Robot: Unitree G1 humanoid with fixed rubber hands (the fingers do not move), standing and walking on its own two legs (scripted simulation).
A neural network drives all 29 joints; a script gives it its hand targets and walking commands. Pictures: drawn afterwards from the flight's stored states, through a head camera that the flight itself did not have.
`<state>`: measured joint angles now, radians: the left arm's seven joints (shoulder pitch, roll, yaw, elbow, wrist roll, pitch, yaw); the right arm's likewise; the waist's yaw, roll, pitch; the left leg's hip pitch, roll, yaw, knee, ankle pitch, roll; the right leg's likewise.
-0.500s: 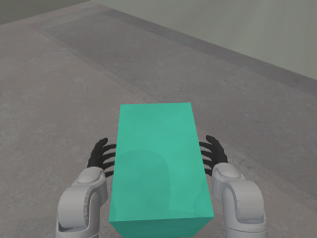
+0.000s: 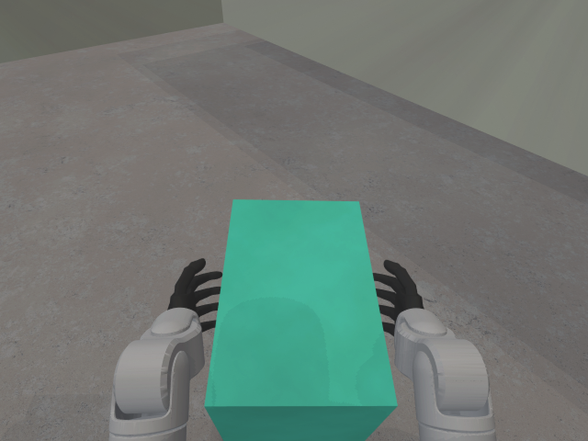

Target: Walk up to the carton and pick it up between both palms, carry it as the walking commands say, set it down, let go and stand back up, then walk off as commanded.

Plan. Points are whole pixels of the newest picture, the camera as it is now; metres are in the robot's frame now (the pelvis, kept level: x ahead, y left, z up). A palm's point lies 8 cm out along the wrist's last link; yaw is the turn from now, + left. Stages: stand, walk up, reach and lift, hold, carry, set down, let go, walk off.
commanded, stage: carry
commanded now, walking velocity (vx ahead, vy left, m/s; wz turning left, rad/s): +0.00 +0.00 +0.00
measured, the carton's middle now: (294, 327) +0.29 +0.01 +0.02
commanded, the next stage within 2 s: hold in 1.52 s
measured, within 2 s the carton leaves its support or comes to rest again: neither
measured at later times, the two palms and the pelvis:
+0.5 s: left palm (208, 309) +0.27 +0.11 +0.10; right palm (424, 314) +0.27 -0.16 +0.09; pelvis +0.00 -0.02 +0.00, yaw +0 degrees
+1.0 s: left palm (201, 300) +0.28 +0.13 +0.09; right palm (411, 303) +0.28 -0.14 +0.09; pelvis +0.02 -0.01 +0.00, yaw +0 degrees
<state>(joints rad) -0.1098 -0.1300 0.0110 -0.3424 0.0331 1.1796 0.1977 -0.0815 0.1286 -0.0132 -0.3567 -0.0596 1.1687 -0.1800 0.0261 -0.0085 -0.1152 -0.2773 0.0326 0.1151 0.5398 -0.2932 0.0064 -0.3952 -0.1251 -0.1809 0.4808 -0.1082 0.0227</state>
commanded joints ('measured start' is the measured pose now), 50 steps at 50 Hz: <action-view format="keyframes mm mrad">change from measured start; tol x2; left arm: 1 -377 -885 -512 -89 -249 -28 -151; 8 -367 -884 -477 -70 -226 -32 -150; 50 -370 -882 -492 -77 -227 -67 -147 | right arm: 1 -393 884 494 -88 238 -20 122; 14 -415 919 532 -97 264 -26 125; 50 -398 883 498 -69 248 -59 122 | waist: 1 -15 37 -116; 6 -18 -11 -140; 12 -21 -24 -178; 50 -24 13 -189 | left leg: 1 -99 155 -139 -196 -81 -20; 7 -59 123 -116 -130 -12 -16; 14 -27 111 -103 -102 22 -11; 50 -24 119 -89 -100 119 -11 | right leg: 1 141 -63 94 -61 -98 26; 6 119 -93 143 -117 -157 10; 9 116 -99 156 -129 -157 3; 34 168 -72 113 -54 31 -14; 50 180 -62 98 -19 70 -14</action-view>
